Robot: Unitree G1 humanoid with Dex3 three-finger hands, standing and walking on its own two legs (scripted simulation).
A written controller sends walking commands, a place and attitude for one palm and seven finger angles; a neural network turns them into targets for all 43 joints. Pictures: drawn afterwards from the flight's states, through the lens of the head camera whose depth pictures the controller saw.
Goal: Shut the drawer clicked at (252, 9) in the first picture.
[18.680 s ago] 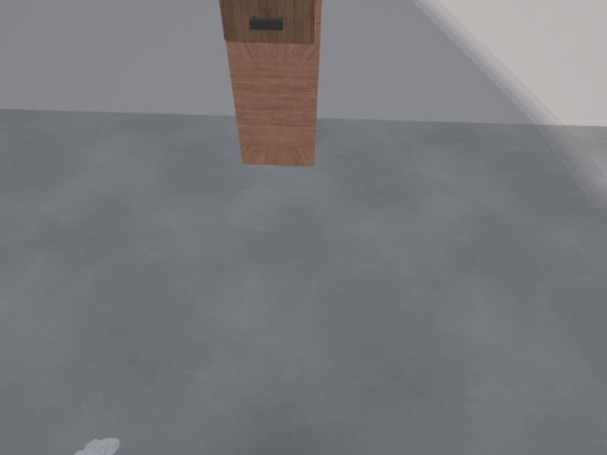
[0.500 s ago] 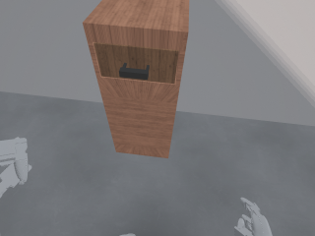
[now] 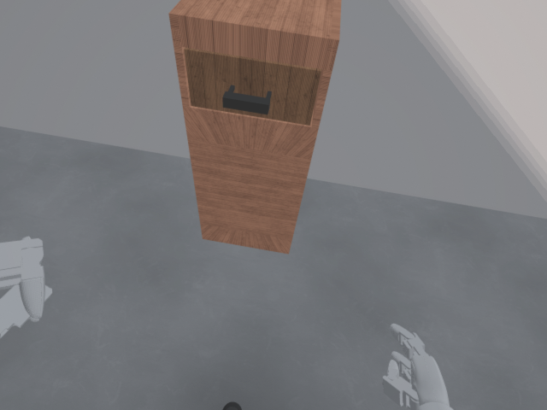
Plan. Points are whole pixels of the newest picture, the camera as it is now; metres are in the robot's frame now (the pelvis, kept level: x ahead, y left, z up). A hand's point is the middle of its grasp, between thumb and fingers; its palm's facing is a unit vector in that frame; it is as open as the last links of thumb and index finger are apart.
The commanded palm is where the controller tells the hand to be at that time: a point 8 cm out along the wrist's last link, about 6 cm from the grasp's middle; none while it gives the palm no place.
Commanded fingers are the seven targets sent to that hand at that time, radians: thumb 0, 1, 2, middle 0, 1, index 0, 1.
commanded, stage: stop stepping back and stand still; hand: left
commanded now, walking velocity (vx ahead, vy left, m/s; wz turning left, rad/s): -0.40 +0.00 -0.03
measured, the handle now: (248, 97) +0.80 +0.15 -0.01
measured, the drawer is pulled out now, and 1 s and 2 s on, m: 0.00 0.00 0.00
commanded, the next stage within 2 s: let the arm hang, fingers relaxed in 0.84 s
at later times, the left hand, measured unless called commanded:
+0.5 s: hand out of the picture +0.09 +0.21 +0.16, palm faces +0.29 -0.84 -0.47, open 3.3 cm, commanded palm +0.04 +0.26 +0.17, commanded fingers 0.00 0.90 0.90 -1.40 -1.60 -1.40 -1.60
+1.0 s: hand out of the picture +0.10 +0.23 +0.11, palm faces +0.27 -0.84 -0.48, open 3.2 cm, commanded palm none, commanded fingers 0.00 0.90 0.90 -1.24 -1.43 -1.24 -1.43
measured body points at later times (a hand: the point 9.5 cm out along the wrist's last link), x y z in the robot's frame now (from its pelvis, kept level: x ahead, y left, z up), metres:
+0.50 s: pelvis -0.11 -0.02 -0.01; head -0.11 +0.00 +0.44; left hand +0.07 +0.26 +0.18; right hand +0.01 -0.28 -0.09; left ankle +0.00 +0.07 -0.73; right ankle -0.14 -0.12 -0.74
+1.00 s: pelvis -0.11 +0.00 -0.02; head -0.12 -0.02 +0.43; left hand +0.08 +0.27 +0.13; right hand +0.03 -0.24 -0.12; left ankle -0.09 +0.11 -0.74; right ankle -0.13 -0.10 -0.74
